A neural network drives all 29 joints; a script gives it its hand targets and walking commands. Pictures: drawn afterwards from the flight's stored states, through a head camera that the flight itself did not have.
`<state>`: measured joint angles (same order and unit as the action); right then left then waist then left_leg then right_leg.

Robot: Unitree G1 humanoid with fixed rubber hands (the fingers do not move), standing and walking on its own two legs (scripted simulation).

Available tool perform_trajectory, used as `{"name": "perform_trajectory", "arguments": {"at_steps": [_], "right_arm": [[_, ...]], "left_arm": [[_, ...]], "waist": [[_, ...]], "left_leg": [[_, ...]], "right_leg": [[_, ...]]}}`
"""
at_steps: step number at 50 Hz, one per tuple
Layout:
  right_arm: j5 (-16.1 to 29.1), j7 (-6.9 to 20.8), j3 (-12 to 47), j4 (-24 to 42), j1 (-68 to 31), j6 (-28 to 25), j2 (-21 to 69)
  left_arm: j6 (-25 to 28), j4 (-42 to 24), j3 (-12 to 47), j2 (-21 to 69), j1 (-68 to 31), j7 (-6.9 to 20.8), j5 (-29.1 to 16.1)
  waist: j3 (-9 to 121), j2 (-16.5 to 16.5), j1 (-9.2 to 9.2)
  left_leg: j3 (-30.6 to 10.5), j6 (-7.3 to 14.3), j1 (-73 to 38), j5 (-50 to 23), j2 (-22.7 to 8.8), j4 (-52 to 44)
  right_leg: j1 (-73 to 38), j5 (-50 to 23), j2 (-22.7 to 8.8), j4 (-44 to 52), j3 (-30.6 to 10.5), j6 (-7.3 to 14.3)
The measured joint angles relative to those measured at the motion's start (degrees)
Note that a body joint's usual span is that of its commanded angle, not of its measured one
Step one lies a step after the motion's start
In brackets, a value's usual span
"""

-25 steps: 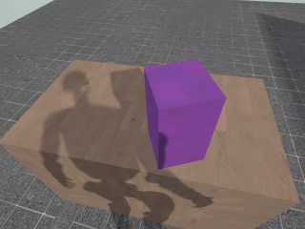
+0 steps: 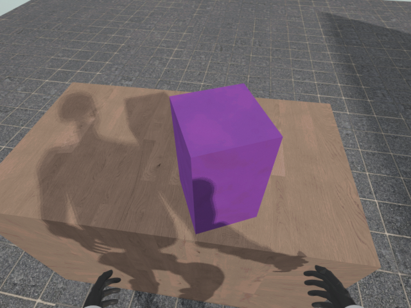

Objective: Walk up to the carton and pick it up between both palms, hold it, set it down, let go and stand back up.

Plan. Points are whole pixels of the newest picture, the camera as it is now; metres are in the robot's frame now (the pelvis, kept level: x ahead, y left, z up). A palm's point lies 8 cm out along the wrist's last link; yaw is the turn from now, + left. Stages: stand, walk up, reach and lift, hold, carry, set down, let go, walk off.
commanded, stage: reach and lift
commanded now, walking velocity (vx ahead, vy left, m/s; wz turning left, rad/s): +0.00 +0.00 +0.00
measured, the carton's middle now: (218, 163) +0.43 +0.00 +0.03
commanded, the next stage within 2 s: none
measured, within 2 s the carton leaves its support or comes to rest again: neither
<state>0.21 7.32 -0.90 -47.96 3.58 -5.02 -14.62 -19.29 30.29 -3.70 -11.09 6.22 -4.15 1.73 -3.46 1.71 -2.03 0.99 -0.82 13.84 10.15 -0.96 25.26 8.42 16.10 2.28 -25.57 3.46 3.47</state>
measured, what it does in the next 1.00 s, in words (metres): stands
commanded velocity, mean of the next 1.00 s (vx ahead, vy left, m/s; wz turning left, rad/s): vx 0.00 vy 0.00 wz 0.00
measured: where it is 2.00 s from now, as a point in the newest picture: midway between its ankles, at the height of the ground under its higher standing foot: outside the picture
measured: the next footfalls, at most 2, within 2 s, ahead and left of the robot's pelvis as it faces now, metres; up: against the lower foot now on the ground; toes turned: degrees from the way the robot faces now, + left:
none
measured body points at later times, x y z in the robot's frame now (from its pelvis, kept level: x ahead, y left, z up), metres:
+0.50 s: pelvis +0.03 -0.02 +0.00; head +0.05 -0.01 +0.45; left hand +0.18 +0.21 -0.08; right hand +0.20 -0.25 -0.09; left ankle +0.04 +0.13 -0.74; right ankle -0.02 -0.08 -0.74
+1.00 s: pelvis +0.01 -0.02 +0.01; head -0.01 -0.01 +0.45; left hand +0.17 +0.16 -0.04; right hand +0.19 -0.25 -0.05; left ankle +0.04 +0.13 -0.74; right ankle -0.02 -0.08 -0.74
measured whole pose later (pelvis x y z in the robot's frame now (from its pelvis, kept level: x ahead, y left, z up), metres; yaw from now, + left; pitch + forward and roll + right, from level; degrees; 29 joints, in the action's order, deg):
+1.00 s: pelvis +0.01 -0.02 +0.01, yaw -1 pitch -1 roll +1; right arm 18.3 11.3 7.5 -44.2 11.6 -23.7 -18.3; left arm 7.5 19.1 2.5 -0.2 20.9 -12.7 4.9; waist 2.4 3.4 -3.6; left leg 1.6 -2.3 9.8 8.1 -2.4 19.1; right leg 5.2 14.2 3.9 -20.3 2.6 5.3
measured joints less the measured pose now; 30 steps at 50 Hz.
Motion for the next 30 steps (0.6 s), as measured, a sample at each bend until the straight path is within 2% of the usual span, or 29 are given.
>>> {"name": "perform_trajectory", "arguments": {"at_steps": [8, 20, 30], "right_arm": [[2.8, 0.9, 2.0, 0.4, 1.4, -5.2, -2.1], [8.8, -1.1, 7.0, -2.8, 3.4, -14.9, -1.5], [12.3, 0.8, 8.2, -2.4, 5.7, -18.4, -2.3]], "left_arm": [[8.1, 0.4, -1.3, 1.7, 3.3, -1.1, -0.2], [18.0, -3.7, -1.7, 3.8, 6.6, -1.1, 1.5], [23.5, -5.6, 1.0, 5.6, 11.0, -3.3, 1.2]], "waist": [[1.8, 0.4, -1.09], [1.8, 1.2, -0.95], [3.7, 0.9, -1.24]], "left_leg": [[-0.1, -0.8, 1.1, -0.2, -0.7, -2.0], [-0.2, -1.2, 0.0, -0.8, -1.0, -4.4], [0.3, -1.1, -1.6, -0.9, -0.9, -5.5]], "right_leg": [[1.2, -0.3, 0.8, 2.0, -0.1, 0.8], [0.3, -0.6, 1.2, 4.0, 0.0, 1.4], [-1.5, -1.2, 1.2, 5.6, -0.5, 1.3]]}}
